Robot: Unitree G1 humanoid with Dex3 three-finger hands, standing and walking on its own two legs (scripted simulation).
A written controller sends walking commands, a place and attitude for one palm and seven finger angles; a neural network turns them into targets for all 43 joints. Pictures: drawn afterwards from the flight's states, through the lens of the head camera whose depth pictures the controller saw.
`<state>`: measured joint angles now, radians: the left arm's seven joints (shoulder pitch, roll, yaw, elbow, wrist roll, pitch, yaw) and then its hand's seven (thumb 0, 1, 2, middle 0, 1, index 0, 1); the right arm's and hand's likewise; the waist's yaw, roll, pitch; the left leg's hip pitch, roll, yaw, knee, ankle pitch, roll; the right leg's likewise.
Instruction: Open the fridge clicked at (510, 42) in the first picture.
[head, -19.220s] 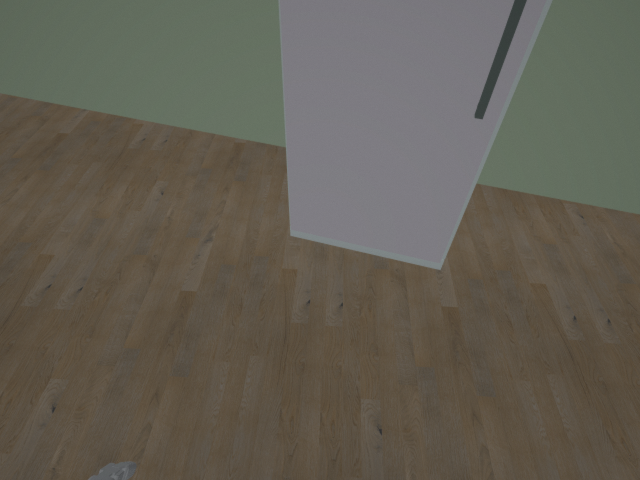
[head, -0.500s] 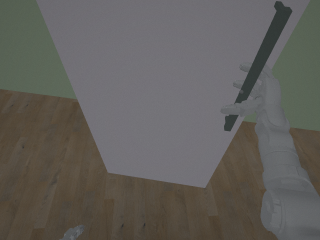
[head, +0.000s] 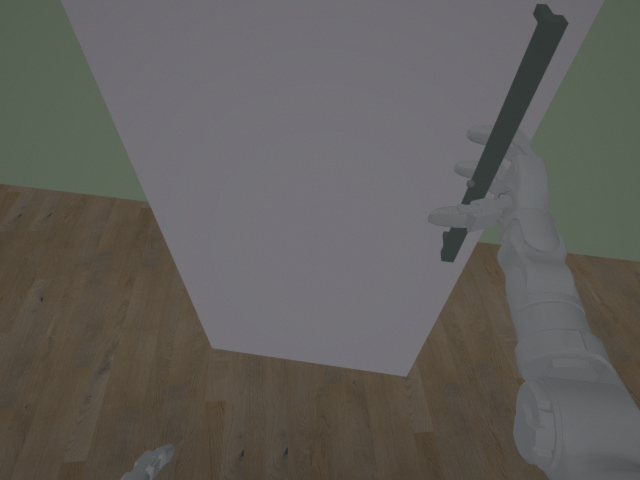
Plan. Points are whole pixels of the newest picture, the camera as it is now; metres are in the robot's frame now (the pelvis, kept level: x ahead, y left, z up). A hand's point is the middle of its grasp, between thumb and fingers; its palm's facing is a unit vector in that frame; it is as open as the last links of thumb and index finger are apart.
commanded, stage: grip the handle and tug to test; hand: right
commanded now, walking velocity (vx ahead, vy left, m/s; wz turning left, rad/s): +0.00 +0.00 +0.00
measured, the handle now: (483, 162) +0.51 -0.16 +0.15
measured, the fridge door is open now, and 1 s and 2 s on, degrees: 0 0 9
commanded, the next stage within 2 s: pull the door a little, standing still in 1.30 s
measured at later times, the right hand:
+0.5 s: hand (473, 183) +0.45 -0.14 +0.16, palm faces +0.05 +1.00 +0.00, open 6.6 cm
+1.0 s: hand (471, 183) +0.46 -0.13 +0.15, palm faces +0.05 +1.00 +0.00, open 5.4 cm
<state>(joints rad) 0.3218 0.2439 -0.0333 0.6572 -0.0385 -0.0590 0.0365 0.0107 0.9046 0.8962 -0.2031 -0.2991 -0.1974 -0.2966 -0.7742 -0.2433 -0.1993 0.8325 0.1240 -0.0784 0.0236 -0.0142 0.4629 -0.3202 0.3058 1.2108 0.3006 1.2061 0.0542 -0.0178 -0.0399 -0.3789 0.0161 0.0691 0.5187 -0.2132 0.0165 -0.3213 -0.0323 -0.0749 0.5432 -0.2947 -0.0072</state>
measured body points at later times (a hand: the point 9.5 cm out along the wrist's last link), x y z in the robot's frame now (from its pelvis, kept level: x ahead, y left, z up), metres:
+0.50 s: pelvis +0.00 +0.00 +0.00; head +0.02 +0.01 +0.45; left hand +0.09 +0.25 -0.11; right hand +0.44 -0.19 +0.16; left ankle +0.03 +0.11 -0.73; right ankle -0.01 -0.11 -0.73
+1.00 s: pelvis +0.00 +0.00 +0.00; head +0.02 +0.01 +0.45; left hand +0.08 +0.25 -0.11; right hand +0.45 -0.19 +0.16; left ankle +0.03 +0.11 -0.73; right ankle -0.01 -0.11 -0.73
